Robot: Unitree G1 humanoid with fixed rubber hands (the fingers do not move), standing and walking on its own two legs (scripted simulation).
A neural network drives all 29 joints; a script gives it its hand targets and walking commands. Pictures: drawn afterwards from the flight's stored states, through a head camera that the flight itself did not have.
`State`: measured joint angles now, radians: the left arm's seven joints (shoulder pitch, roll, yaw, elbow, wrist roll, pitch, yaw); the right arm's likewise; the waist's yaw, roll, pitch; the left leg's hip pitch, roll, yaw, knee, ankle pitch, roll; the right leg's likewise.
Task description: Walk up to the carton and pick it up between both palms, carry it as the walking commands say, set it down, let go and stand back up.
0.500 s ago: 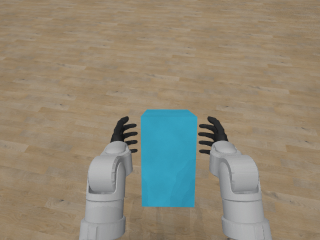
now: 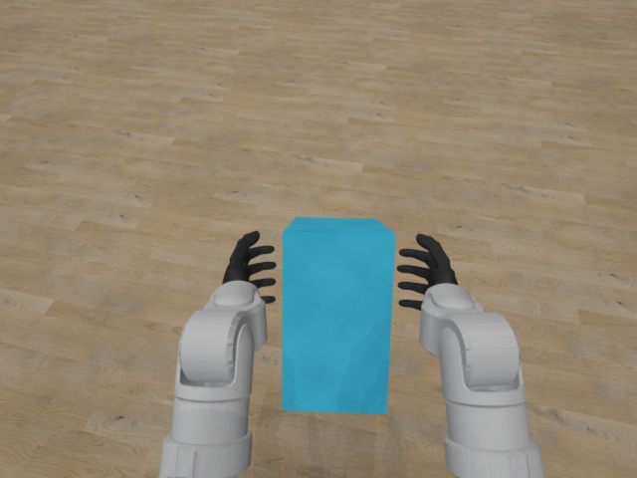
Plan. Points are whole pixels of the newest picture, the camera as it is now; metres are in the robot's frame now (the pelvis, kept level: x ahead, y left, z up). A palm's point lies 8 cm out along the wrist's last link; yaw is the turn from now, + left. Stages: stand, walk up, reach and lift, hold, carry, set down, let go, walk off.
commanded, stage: carry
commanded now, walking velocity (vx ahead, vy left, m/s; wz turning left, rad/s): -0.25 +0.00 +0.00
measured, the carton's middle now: (335, 302) +0.38 -0.01 -0.05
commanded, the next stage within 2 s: none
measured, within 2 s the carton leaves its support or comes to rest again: neither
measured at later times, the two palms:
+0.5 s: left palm (225, 316) +0.28 +0.12 +0.09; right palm (432, 316) +0.28 -0.10 +0.09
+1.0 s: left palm (225, 368) +0.22 +0.11 +0.09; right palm (448, 372) +0.22 -0.11 +0.09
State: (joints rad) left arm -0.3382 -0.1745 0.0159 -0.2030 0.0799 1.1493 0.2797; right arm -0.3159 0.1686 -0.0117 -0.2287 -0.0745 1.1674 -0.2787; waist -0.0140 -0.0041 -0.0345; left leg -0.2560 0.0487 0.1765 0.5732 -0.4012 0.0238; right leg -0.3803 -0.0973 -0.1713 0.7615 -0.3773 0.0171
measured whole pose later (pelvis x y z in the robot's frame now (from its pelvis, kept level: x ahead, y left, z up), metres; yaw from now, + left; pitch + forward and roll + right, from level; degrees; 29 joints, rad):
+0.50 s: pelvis -0.02 +0.01 -0.01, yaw +0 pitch +2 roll +0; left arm -0.36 -0.18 0.03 -0.15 0.09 1.16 0.27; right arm -0.33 0.17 -0.03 -0.18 -0.10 1.17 -0.27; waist 0.01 0.00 -0.03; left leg -0.35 0.05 0.16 0.66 -0.35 0.03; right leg -0.39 -0.10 -0.18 0.66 -0.30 0.00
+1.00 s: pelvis -0.08 +0.01 +0.00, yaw +0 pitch +1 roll +0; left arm -0.41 -0.20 0.10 0.20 0.18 1.02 0.22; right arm -0.37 0.19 -0.10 0.17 -0.18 1.03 -0.22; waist 0.00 -0.03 -0.14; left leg -0.35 0.04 0.17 0.55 -0.21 0.04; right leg -0.39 -0.09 -0.17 0.53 -0.15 -0.02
